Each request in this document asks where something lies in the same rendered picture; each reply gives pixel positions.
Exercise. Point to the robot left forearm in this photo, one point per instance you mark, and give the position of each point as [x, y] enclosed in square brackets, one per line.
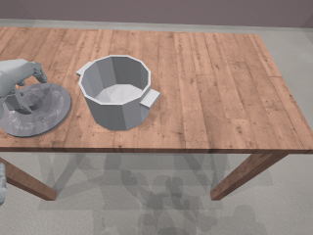
[6, 87]

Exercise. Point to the knob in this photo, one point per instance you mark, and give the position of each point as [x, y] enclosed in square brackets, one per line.
[33, 101]

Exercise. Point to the pot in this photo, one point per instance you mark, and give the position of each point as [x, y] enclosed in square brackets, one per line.
[117, 90]

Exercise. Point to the table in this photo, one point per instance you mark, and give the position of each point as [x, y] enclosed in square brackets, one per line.
[220, 93]

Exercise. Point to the robot left hand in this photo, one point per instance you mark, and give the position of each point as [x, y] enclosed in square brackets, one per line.
[19, 70]

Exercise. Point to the lid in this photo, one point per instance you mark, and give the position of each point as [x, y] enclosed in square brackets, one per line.
[55, 107]

